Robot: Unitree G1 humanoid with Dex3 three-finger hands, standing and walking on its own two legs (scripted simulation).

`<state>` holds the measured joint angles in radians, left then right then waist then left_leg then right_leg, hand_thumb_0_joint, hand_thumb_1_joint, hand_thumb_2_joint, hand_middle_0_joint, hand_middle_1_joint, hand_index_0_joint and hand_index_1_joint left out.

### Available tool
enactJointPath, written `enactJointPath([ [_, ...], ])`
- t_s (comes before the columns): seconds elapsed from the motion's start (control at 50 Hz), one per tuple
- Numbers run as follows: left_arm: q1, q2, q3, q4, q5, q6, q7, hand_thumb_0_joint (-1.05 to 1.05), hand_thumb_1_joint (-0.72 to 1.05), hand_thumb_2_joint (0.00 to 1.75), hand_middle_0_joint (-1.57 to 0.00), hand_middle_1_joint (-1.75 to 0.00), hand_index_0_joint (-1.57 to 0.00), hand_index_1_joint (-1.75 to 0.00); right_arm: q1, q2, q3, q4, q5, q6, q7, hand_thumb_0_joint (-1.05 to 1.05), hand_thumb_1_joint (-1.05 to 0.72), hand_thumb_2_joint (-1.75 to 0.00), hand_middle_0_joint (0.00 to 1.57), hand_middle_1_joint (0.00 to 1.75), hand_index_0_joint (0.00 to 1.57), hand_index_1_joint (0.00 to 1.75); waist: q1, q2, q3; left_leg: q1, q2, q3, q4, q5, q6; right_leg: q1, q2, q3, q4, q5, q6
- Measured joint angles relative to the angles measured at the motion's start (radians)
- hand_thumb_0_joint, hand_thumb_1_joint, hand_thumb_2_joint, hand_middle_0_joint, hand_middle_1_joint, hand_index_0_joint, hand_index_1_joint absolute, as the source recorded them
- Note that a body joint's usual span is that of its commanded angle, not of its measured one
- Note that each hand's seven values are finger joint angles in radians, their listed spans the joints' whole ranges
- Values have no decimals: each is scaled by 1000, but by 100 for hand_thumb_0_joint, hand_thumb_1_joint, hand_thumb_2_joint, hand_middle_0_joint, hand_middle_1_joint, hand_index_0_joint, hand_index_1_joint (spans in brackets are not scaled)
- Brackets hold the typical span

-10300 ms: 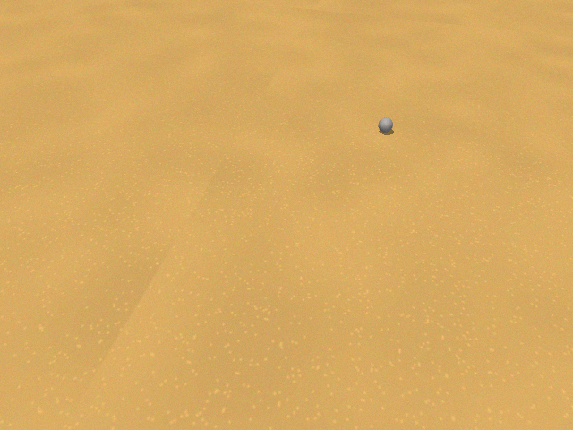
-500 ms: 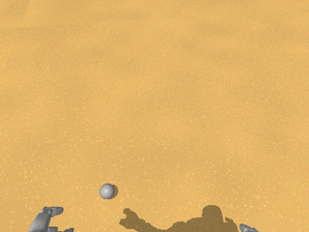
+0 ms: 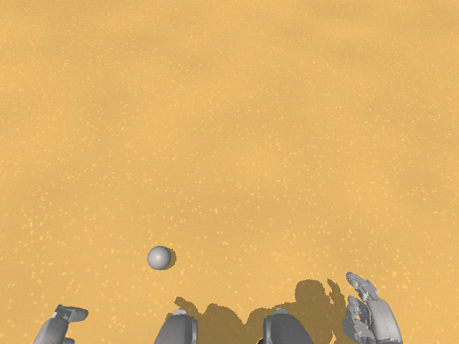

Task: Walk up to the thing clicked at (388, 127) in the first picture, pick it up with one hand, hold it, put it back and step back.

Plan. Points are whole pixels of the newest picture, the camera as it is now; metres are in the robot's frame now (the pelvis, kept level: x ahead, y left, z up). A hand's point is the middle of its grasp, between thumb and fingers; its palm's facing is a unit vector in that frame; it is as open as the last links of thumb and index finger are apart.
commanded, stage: rise first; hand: left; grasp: from above
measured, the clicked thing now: (159, 257) +0.43 +0.25 -0.63
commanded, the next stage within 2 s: approach in 1.98 s
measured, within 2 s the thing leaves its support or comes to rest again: neither
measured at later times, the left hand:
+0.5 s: hand (109, 296) +0.26 +0.30 -0.35, palm faces -0.47 -0.41 -0.78, open 14.0 cm
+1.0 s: hand (123, 275) +0.33 +0.31 -0.44, palm faces -0.48 -0.13 -0.87, open 14.1 cm
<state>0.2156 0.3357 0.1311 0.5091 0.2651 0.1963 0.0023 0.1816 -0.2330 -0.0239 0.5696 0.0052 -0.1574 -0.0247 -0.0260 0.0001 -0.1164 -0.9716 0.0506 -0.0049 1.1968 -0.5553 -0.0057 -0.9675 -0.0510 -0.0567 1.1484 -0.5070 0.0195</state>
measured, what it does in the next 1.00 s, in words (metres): lowers itself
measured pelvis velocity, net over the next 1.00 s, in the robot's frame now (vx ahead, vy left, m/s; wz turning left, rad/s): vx -0.09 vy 0.01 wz -0.06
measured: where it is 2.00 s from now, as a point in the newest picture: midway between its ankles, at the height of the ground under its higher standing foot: outside the picture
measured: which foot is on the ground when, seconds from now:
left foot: down 0.00-1.00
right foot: down 0.00-1.00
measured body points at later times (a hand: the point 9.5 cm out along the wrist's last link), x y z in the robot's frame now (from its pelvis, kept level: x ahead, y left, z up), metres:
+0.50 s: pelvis -0.06 -0.01 -0.20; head +0.15 +0.01 +0.19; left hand +0.28 +0.32 -0.30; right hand +0.11 -0.28 -0.34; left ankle +0.01 +0.12 -0.64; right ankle +0.02 -0.14 -0.64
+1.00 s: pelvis -0.09 +0.01 -0.29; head +0.13 +0.05 +0.10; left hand +0.35 +0.31 -0.39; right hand -0.01 -0.29 -0.41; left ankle +0.01 +0.12 -0.64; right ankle +0.02 -0.14 -0.64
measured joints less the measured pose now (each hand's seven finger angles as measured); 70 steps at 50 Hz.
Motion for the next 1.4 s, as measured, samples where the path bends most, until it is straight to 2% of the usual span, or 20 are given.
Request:
enactJointPath([
  [0.08,-54,25,2,44,61,-42,1,0,-51,95,-7,-109,-7,-109,-16,-10,1,-10,-4,-29,8,1,-89,-90,21,30,20,30,-1,-3,-21,-120,-3,-5,100,-29,0,-121,-5,2,104,-32,-2],
  [0.24,-238,93,5,146,244,-191,21,0,-49,95,-6,-110,-6,-109,-68,-48,-19,22,-2,-61,32,1,-86,-89,21,30,20,30,-3,-11,-57,-437,-10,-11,379,-106,-1,-444,-18,16,392,-113,-3],
  [0.4,-451,161,26,253,418,-300,59,0,-51,97,-6,-110,-7,-110,-107,-68,-41,77,-10,-32,62,1,-88,-90,20,30,20,30,-2,0,-52,-737,-9,-24,631,-146,-2,-745,-19,23,641,-148,-10],
  [0.56,-636,228,38,355,561,-382,84,0,-52,100,-7,-109,-7,-109,-94,-58,-46,123,-25,13,82,1,-88,-90,20,30,20,30,-3,12,-10,-957,-12,-48,825,-144,-3,-956,-19,16,821,-141,-16],
  [0.66,-717,261,37,405,628,-411,106,0,-52,102,-7,-108,-6,-108,-74,-47,-40,147,-33,40,86,1,-88,-90,20,30,20,30,-20,13,11,-1036,-15,-60,898,-131,1,-1027,-20,12,884,-124,-14],
  [0.82,-815,323,29,540,732,-451,149,0,-52,102,-7,-106,-7,-106,-45,-45,-25,156,-48,82,99,1,-89,-90,20,30,20,30,-67,7,16,-1111,-18,-72,971,-117,12,-1087,-19,6,938,-105,-7],
  [0.96,-890,360,10,637,827,-486,213,0,-52,102,-7,-103,-7,-103,-36,-58,-14,164,-68,109,118,0,-90,-90,20,30,20,30,-93,-1,21,-1165,-23,-79,1027,-119,18,-1131,-21,5,985,-106,-1],
  [1.06,-939,374,11,694,888,-496,254,0,-52,102,-8,-101,-7,-101,-42,-62,-9,167,-84,119,130,0,-91,-91,20,30,20,30,-107,-3,28,-1201,-27,-82,1066,-123,22,-1162,-23,6,1021,-111,4],
  [1.22,-990,390,15,749,956,-506,296,0,-51,100,-9,-98,-9,-99,-57,-54,-6,165,-105,128,147,0,-91,-91,20,30,20,30,-119,-3,45,-1244,-30,-86,1112,-129,23,-1203,-24,8,1065,-117,8],
  [1.4,-1025,409,19,789,1006,-525,327,0,-50,99,-10,-98,-10,-98,-67,-45,2,172,-126,133,158,0,-91,-91,20,30,20,30,-124,-9,57,-1274,-31,-90,1146,-139,21,-1233,-22,7,1098,-126,8],
])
